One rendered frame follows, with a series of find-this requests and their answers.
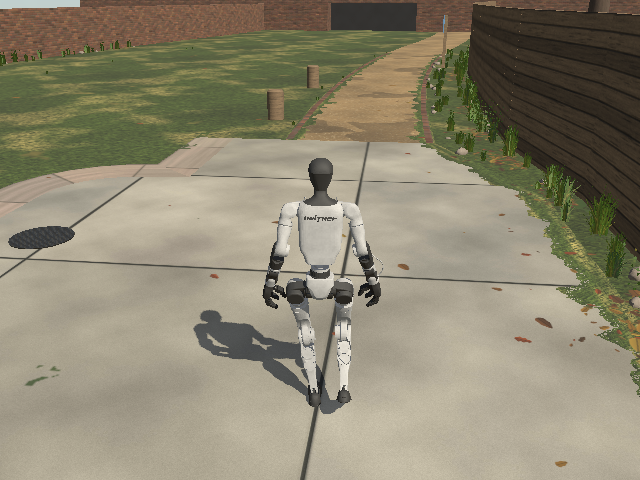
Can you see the robot right shin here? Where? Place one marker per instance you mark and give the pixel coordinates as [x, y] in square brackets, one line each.
[344, 359]

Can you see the robot right upper arm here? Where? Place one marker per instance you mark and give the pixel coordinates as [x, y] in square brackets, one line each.
[352, 212]

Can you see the robot left forearm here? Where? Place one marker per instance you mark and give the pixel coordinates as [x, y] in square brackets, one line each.
[274, 268]

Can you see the robot right hand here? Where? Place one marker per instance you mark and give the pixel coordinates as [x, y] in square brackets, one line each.
[374, 290]

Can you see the robot shin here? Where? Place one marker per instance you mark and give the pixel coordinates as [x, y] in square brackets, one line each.
[344, 359]
[308, 356]

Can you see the robot left upper arm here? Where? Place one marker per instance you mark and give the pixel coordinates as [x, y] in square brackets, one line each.
[288, 211]

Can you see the robot right forearm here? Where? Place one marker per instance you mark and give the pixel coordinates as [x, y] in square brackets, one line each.
[369, 267]

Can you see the robot left shin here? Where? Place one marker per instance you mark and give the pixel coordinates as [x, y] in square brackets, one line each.
[308, 356]

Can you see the robot left hand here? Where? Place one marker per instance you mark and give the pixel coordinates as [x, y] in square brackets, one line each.
[268, 292]

